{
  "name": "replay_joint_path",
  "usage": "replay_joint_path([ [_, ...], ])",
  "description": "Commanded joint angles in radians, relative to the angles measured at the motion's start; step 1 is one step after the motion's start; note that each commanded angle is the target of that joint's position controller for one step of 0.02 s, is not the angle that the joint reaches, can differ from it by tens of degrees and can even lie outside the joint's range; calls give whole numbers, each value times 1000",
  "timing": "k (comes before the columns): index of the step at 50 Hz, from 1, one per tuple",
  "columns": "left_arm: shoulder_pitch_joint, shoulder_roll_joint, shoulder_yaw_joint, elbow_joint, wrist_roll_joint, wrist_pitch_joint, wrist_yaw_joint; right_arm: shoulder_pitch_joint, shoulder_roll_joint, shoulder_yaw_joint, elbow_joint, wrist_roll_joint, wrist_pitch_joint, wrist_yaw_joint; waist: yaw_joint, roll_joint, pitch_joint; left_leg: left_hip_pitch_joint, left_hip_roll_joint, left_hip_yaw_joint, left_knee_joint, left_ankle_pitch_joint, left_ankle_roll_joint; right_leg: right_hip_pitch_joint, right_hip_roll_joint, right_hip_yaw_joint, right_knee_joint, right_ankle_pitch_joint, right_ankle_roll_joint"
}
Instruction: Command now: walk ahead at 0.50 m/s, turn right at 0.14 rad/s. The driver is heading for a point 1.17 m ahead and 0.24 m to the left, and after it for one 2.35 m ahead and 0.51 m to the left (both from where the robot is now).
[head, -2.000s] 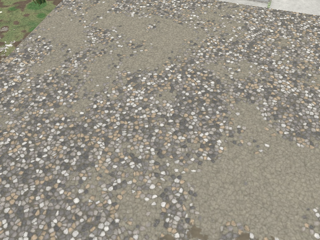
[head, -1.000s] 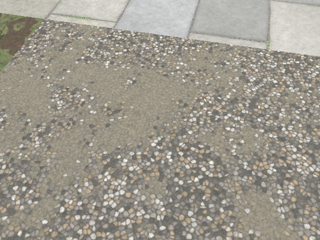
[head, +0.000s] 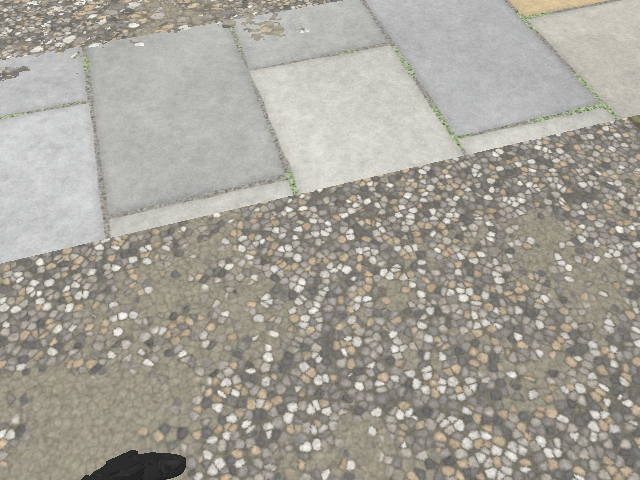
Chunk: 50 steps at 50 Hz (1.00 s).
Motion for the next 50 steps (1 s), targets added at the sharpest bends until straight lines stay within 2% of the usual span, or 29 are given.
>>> replay_joint_path([
  [1,455,236,76,72,34,-26,38,-7,-92,-7,-99,22,-3,-1,232,-86,-308,-405,106,-14,630,464,81,708,-266,339,-74,-95,-127],
  [2,469,298,93,81,0,-14,46,46,-79,-12,-110,20,0,3,191,-213,-371,-653,-46,-87,885,-156,62,806,-447,723,-198,-16,-223],
  [3,402,254,86,80,-32,-9,49,-61,-155,-36,-113,1,10,-3,182,-66,-234,-740,14,-198,925,-82,74,707,-380,599,-200,-5,-189],
  [4,328,195,69,78,-36,-14,48,-103,-129,-30,-129,6,2,4,145,-61,-115,-737,44,-203,883,3,79,563,-333,463,-231,55,-159],
  [5,277,146,56,76,-34,-20,44,-104,-112,-28,-119,7,1,7,108,-40,-61,-689,71,-200,818,55,77,458,-280,373,-273,100,-120],
  [6,252,121,48,81,-39,-26,44,-85,-104,-28,-105,-8,13,10,76,-53,-27,-639,83,-196,777,79,67,379,-240,308,-302,135,-95],
  [7,242,104,43,86,-40,-32,45,-55,-88,-25,-90,-18,27,15,54,-66,-27,-590,88,-193,755,99,56,332,-216,263,-328,145,-83],
  [10,295,126,50,122,-48,-53,46,-103,-75,-29,-103,-25,44,31,44,-51,-8,-623,91,-173,718,170,33,317,-199,213,-381,202,-104],
  [15,377,124,48,168,-47,-55,45,-305,-69,-23,-164,-20,44,33,84,-41,48,-730,101,-153,517,334,7,366,-178,151,-411,251,-104],
  [18,425,136,47,194,-43,-56,47,-405,-58,-12,-195,-16,40,34,112,-44,60,-704,76,-127,381,397,18,407,-179,122,-403,314,-94],
  [22,470,152,48,231,-34,-51,58,-481,-76,-11,-229,-16,33,30,124,-44,77,-689,45,-114,272,358,63,523,-220,119,-360,410,-83],
  [24,449,166,50,239,-30,-48,64,-448,-87,-16,-226,-16,25,25,95,-49,61,-609,12,-99,229,285,97,558,-229,103,-287,583,-66],
  [25,434,177,52,241,-28,-48,66,-384,-99,-23,-206,-17,21,18,65,-57,24,-516,-21,-86,212,245,115,563,-225,92,-204,727,-52],
  [26,418,184,53,244,-27,-43,66,-254,-113,-33,-164,-20,14,9,6,-44,-45,-364,-56,-69,160,248,136,550,-199,68,-45,806,-36],
  [27,416,169,47,238,-32,-42,65,-77,-152,-49,-106,-34,3,-2,-59,-11,-149,-114,-15,-116,135,272,168,426,-154,37,176,676,-18],
  [28,472,90,26,201,-62,-44,58,55,-260,-77,-87,-57,-2,-13,-66,157,-287,177,262,-486,98,153,250,127,-42,-21,535,249,21],
  [29,523,98,37,209,-61,-46,54,37,-287,-85,-81,-27,11,-1,-23,280,-357,251,400,-881,-58,179,333,-80,104,70,772,-366,29],
  [30,449,142,49,202,-41,-40,56,-83,-239,-75,-98,-1,16,4,17,137,-208,122,361,-758,-68,112,310,-153,24,151,825,-301,15],
  [31,380,129,46,187,-37,-44,50,-166,-163,-56,-112,2,13,7,34,61,-89,-26,324,-623,-98,122,289,-162,-19,139,783,-222,14],
  [32,356,104,43,184,-39,-43,46,-203,-117,-42,-108,-3,8,8,63,42,-26,-127,270,-522,-141,165,250,-132,-59,128,708,-173,14],
  [33,355,94,42,182,-25,-32,42,-209,-93,-33,-93,-1,0,4,88,69,1,-192,230,-451,-163,230,222,-91,-82,125,651,-150,24],
  [34,377,78,38,196,-16,-18,35,-206,-81,-28,-82,-2,-7,3,104,79,-2,-227,204,-397,-180,279,210,-48,-88,116,630,-133,34],
  [36,365,66,36,193,-15,-4,26,-154,-99,-32,-55,1,-23,4,111,74,-10,-230,192,-348,-198,383,221,-53,-91,94,602,-103,51],
  [39,243,68,36,155,-16,5,20,-103,-116,-35,-26,6,-30,4,96,65,32,-198,176,-297,-242,394,227,-166,-119,68,502,-5,80],
  [44,52,47,22,94,-25,0,17,-29,-110,-29,8,6,-27,2,49,72,58,-133,143,-227,-239,506,205,-191,-104,21,236,137,102],
  [47,-34,50,19,63,-25,-5,20,29,-112,-27,33,3,-23,-4,21,75,64,-65,156,-250,-198,588,211,-177,-76,9,133,153,100],
  [50,-61,69,22,39,-28,-17,24,28,-134,-32,38,-6,-15,-14,28,84,61,4,186,-291,-131,682,213,-152,-57,24,71,87,84],
])
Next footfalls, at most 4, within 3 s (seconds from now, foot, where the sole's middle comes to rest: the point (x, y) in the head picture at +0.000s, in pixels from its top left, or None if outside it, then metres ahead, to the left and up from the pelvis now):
0.54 left None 0.45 0.10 -0.76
1.08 right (348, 345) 0.75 -0.09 -0.76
1.64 left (238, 275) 0.97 0.17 -0.76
2.14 right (227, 185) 1.27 0.20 -0.76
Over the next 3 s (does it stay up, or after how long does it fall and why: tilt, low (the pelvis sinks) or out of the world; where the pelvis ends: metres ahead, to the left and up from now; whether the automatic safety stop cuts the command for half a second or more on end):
stays up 1.13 0.25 0.02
